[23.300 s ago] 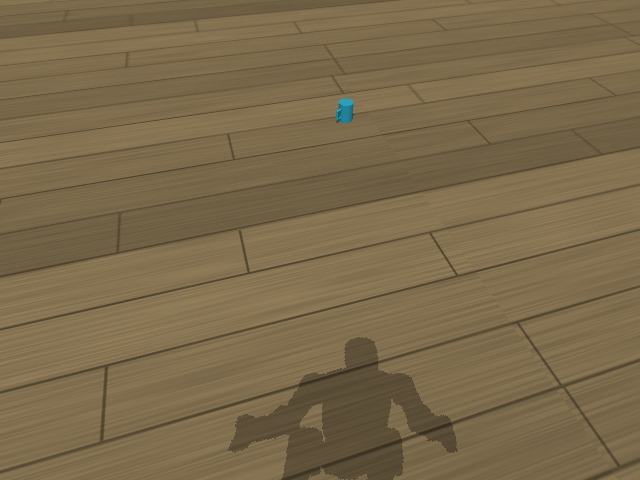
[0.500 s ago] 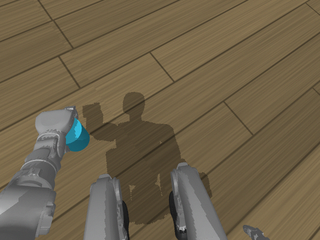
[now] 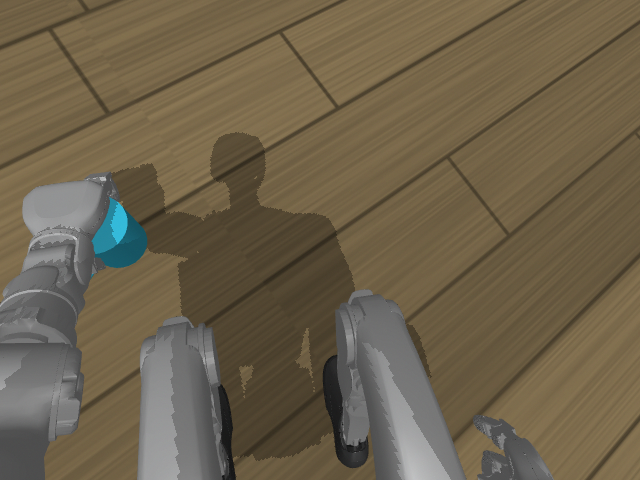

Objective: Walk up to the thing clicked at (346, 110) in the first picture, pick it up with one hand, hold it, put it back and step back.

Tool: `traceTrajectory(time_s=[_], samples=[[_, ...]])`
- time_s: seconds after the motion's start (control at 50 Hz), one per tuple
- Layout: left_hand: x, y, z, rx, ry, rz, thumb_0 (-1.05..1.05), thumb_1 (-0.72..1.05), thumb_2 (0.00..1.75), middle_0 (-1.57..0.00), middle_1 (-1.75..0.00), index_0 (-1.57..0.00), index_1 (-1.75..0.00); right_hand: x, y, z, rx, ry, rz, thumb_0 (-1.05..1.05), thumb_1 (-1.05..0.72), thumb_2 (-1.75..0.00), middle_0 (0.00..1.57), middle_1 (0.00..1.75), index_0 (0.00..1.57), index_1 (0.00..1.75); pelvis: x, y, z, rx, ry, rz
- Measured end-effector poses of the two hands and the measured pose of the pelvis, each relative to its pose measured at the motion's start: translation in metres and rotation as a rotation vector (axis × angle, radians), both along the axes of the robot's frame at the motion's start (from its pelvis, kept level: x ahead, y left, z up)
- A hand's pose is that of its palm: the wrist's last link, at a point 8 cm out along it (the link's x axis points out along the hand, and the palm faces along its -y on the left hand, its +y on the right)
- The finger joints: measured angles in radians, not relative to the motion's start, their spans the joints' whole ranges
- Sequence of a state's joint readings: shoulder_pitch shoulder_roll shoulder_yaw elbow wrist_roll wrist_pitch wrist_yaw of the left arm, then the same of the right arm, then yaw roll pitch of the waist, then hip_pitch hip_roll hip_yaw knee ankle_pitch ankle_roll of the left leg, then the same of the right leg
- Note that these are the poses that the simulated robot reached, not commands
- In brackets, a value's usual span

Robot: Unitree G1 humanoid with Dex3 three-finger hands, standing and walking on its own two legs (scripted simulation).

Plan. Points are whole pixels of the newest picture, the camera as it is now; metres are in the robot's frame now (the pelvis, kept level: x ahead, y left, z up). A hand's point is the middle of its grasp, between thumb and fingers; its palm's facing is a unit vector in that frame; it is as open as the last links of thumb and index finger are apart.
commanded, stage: crouch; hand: left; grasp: from above
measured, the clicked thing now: (101, 244) +0.44 +0.25 -0.22
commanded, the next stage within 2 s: lower in 0.52 s
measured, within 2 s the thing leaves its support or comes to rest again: rests again in 1.66 s
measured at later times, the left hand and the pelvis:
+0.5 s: hand (102, 236) +0.45 +0.25 -0.22, palm faces -0.45 -0.03 -0.89, open 10.9 cm; pelvis -0.01 +0.00 -0.06, yaw -1 degrees
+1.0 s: hand (115, 243) +0.45 +0.25 -0.28, palm faces -0.46 -0.04 -0.89, open 10.9 cm; pelvis -0.01 +0.00 -0.10, yaw -2 degrees
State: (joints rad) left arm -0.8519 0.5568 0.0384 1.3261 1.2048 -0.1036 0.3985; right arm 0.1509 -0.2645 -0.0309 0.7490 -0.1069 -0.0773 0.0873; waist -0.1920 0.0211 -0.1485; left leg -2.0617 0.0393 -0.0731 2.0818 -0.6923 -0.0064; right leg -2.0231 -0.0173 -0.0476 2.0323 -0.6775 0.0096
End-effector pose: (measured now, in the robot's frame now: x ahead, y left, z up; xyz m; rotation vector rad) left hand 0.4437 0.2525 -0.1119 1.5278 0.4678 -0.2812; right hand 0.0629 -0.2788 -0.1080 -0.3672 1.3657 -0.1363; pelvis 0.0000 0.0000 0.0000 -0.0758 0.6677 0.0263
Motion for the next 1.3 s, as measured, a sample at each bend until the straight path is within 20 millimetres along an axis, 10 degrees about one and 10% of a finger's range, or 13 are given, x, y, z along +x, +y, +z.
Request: traceTrajectory(time_s=[0.54,1.3], samples=[[0.012,-0.002,-0.052,-0.005,-0.018,-0.016,0.0,-0.11,0.7,-0.71,-0.91,-0.49,-0.82,-0.05,0.003,-0.053,0.02,0.081,-0.013,0.0,-0.92,-0.91,0.2,0.29,0.2,0.3,-0.015,0.0,-0.061,-0.009,-0.041,-0.015],[0.023,-0.002,-0.129,-0.021,-0.005,0.001,0.0,-0.12,0.7,-0.74,-0.88,-0.51,-0.8,-0.06,0.008,-0.092,0.045,0.129,0.052,0.0,-0.91,-0.9,0.2,0.29,0.2,0.3,-0.011,0.001,-0.112,-0.038,-0.084,-0.036]])
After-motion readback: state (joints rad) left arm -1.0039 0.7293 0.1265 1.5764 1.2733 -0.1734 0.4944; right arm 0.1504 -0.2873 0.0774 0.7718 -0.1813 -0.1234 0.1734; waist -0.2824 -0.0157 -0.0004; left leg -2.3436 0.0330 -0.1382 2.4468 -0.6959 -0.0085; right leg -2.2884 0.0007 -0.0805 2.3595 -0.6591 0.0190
